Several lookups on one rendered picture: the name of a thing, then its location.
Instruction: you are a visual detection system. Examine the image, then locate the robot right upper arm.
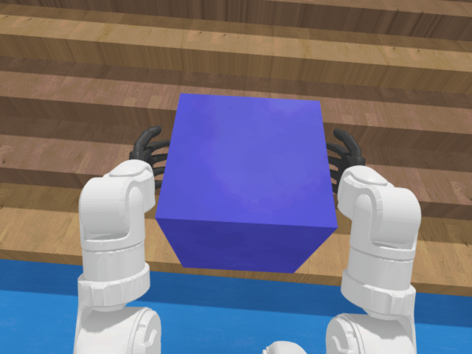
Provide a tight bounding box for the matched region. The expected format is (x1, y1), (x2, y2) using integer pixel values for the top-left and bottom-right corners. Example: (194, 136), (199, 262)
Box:
(326, 313), (415, 354)

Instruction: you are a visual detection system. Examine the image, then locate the carton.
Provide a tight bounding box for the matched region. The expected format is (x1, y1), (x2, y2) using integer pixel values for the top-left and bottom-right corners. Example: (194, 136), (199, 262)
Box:
(155, 93), (338, 274)

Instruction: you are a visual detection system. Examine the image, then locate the robot right hand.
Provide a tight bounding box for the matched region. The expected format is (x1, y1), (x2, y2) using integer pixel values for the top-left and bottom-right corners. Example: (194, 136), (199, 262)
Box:
(326, 128), (365, 195)

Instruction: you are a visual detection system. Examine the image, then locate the right robot forearm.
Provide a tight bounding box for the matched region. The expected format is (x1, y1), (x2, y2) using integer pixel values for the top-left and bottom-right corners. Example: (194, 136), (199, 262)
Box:
(337, 165), (421, 354)

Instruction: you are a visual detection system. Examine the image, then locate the left robot forearm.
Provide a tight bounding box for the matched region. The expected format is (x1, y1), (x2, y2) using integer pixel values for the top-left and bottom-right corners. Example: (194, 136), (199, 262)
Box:
(73, 159), (156, 354)

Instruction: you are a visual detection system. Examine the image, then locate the robot left upper arm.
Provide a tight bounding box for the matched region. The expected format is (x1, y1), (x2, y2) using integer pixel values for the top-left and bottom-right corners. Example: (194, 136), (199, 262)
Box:
(74, 307), (162, 354)

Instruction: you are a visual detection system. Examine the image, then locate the robot left hand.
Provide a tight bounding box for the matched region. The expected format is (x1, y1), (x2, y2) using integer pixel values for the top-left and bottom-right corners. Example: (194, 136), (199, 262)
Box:
(129, 125), (171, 190)

